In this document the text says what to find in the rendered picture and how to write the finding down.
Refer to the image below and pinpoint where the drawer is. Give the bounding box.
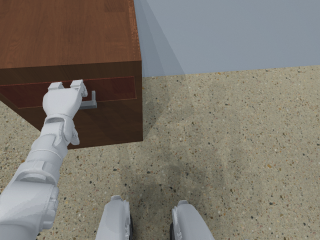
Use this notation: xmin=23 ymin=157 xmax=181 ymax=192
xmin=0 ymin=76 xmax=136 ymax=108

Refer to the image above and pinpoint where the robot shin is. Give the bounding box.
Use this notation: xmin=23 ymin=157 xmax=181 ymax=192
xmin=104 ymin=195 xmax=130 ymax=240
xmin=174 ymin=200 xmax=188 ymax=240

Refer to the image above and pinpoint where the cabinet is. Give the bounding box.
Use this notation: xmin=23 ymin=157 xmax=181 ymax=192
xmin=0 ymin=0 xmax=143 ymax=150

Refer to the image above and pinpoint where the handle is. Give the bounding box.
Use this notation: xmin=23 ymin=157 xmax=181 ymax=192
xmin=79 ymin=90 xmax=97 ymax=110

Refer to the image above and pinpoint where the left robot forearm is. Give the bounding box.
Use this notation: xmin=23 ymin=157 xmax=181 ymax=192
xmin=0 ymin=114 xmax=74 ymax=207

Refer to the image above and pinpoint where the left robot upper arm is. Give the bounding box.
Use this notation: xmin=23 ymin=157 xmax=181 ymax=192
xmin=0 ymin=181 xmax=59 ymax=240

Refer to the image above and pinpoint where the robot right shin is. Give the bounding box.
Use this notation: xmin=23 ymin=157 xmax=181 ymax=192
xmin=174 ymin=200 xmax=188 ymax=240

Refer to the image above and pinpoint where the robot left hand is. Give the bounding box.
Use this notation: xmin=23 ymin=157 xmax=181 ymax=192
xmin=42 ymin=79 xmax=88 ymax=145

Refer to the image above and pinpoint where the robot left shin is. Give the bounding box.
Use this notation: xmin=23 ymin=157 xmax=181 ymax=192
xmin=104 ymin=195 xmax=130 ymax=240

